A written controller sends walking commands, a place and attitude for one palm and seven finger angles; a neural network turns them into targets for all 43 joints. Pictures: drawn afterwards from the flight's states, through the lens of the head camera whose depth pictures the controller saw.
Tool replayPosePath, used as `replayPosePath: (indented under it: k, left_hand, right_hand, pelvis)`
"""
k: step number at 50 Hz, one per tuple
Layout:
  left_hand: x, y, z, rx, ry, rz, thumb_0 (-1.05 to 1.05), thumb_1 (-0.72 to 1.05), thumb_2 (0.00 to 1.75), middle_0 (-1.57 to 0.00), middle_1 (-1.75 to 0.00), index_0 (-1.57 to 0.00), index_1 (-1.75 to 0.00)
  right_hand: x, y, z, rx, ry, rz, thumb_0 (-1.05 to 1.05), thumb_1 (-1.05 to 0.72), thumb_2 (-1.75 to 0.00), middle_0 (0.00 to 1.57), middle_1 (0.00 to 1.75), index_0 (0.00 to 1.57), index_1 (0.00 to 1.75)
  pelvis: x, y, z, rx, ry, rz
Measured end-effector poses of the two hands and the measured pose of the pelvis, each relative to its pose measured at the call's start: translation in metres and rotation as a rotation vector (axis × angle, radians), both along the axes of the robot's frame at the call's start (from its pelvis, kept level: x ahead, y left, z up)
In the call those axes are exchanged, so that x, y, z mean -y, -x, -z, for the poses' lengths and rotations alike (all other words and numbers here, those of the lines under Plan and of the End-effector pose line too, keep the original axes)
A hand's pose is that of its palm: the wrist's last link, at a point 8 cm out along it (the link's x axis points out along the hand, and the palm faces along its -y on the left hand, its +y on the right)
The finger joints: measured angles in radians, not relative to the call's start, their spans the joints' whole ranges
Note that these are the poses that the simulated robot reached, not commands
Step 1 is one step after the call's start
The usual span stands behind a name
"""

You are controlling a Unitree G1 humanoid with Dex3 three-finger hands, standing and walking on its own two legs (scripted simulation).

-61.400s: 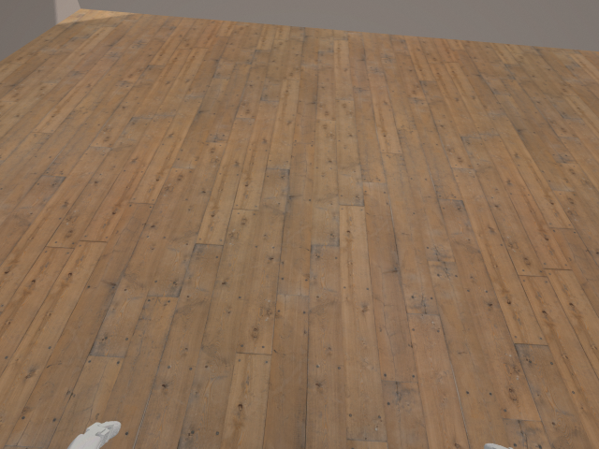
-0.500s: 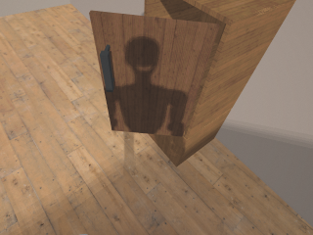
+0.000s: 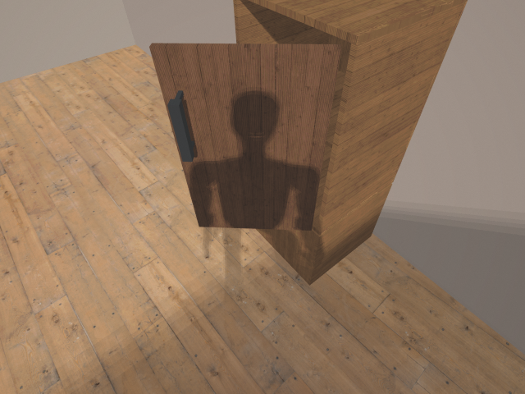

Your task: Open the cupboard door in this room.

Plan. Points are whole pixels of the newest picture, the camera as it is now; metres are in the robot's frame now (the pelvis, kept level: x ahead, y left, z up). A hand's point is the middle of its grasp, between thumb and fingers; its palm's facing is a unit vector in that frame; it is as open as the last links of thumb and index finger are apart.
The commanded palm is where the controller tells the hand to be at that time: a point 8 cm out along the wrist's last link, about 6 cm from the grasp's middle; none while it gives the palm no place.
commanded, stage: come to a stop and stand still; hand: left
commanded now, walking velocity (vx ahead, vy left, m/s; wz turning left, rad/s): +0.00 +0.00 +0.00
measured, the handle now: (184, 126) +0.65 +0.22 +0.05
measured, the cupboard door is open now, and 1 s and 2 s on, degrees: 49 49 49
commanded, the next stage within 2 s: look again from close up in 0.36 s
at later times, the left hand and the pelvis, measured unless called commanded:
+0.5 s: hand out of the picture +0.02 +0.16 -0.17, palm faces -0.02 -0.98 -0.19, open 7.4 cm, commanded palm none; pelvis +0.01 -0.02 +0.00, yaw -1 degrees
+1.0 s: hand out of the picture +0.05 +0.17 -0.17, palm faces +0.00 -0.98 -0.22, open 7.4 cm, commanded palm none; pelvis +0.03 -0.02 +0.01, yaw -1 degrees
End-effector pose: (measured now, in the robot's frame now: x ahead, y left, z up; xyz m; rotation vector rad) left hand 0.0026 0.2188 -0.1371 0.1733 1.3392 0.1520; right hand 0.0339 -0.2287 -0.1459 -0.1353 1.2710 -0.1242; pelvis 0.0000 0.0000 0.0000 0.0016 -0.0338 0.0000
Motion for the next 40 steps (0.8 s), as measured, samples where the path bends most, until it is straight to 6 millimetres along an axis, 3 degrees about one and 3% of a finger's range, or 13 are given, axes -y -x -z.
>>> replayPosePath:
  k: [13, 20, 26, 40]
  left_hand:
    - [0.003, -0.001, -0.002, 0.002, -0.008, 0.03, 0.0, 0.9, 0.9, -0.2, -0.3, -0.2, -0.3]
    - [0.009, -0.008, 0.001, -0.012, 0.013, 0.029, 0.0, 0.9, 0.9, -0.2, -0.3, -0.2, -0.3]
    - [0.01, -0.016, 0.004, -0.016, 0.02, 0.024, 0.0, 0.91, 0.9, -0.2, -0.3, -0.2, -0.3]
    - [0.006, -0.034, 0.003, -0.005, 0.013, 0.017, 0.0, 0.91, 0.9, -0.2, -0.3, -0.2, -0.3]
  right_hand:
    - [0.002, 0.05, 0.0, -0.11, -0.023, 0.025, 0.01, -0.91, -0.9, 0.2, 0.3, 0.2, 0.3]
    - [0.005, 0.058, -0.004, -0.161, -0.009, 0.036, 0.01, -0.91, -0.9, 0.2, 0.3, 0.2, 0.3]
    - [0.008, 0.045, -0.007, -0.152, 0.006, 0.036, 0.01, -0.91, -0.9, 0.2, 0.3, 0.2, 0.3]
    - [0.013, -0.013, -0.009, -0.049, 0.028, 0.01, 0.01, -0.92, -0.9, 0.2, 0.3, 0.2, 0.3]
  pelvis:
    - [0.012, 0.008, -0.002, -0.015, -0.012, 0.008]
    - [0.015, 0.002, -0.004, -0.027, -0.01, 0.008]
    - [0.016, -0.007, -0.004, -0.029, -0.009, 0.01]
    - [0.015, -0.023, -0.005, -0.027, -0.01, 0.016]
